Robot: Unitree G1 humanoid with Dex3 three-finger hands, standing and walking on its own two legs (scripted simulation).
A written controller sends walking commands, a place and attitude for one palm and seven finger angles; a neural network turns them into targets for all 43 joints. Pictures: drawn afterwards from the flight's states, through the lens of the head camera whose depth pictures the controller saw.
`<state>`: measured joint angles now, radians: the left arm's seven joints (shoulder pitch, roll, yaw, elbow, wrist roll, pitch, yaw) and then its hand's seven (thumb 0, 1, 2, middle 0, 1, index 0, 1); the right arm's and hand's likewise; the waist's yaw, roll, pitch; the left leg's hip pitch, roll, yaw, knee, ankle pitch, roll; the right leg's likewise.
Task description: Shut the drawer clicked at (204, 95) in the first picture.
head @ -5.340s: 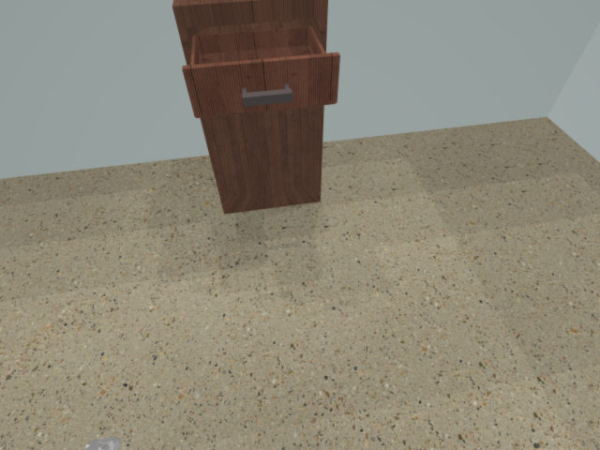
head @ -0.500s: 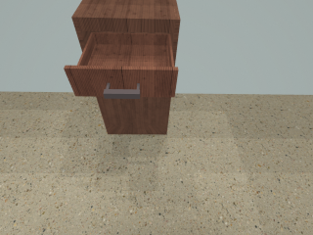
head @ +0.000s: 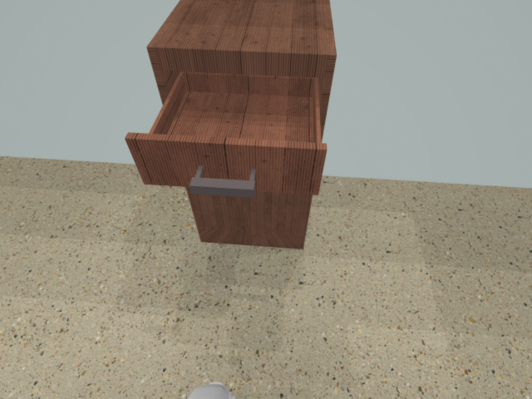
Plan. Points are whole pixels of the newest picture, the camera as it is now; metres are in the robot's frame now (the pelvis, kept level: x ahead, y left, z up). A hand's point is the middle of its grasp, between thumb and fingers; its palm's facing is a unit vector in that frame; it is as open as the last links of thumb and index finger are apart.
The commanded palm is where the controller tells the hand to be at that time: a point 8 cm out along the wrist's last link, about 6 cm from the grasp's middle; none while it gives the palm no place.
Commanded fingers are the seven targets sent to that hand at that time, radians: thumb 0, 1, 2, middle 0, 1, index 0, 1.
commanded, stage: take the last steps up to it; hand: left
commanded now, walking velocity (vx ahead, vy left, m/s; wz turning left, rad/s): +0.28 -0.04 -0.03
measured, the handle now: (224, 179) +0.53 +0.14 -0.02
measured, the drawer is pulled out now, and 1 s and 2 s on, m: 0.27 0.27 0.27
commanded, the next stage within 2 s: come to a stop and stand still in 0.42 s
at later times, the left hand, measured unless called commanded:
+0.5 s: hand (185, 330) +0.26 +0.19 -0.16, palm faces -0.06 -0.97 -0.22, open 7.4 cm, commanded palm none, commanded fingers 0.00 0.90 0.90 -0.20 -0.30 -0.20 -0.30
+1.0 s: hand (174, 340) +0.25 +0.21 -0.19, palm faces +0.02 -0.98 -0.21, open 7.3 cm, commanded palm none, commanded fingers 0.00 0.90 0.90 -0.20 -0.30 -0.20 -0.30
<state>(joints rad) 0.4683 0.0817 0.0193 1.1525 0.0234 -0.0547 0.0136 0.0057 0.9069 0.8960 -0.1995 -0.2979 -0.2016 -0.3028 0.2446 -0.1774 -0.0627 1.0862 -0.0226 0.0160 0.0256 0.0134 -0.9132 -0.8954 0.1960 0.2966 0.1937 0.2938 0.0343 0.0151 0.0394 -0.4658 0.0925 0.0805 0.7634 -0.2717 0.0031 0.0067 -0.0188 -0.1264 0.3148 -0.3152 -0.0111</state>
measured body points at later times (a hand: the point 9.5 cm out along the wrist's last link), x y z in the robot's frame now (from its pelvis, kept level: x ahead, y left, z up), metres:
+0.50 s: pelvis +0.15 +0.00 +0.00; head +0.17 -0.01 +0.44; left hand +0.26 +0.24 -0.14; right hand +0.10 -0.21 -0.17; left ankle +0.09 +0.12 -0.74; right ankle +0.22 -0.12 -0.73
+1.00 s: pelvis +0.18 +0.02 -0.01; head +0.21 +0.04 +0.43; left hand +0.24 +0.26 -0.17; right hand +0.25 -0.22 -0.15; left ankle +0.19 +0.12 -0.75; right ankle +0.23 -0.12 -0.74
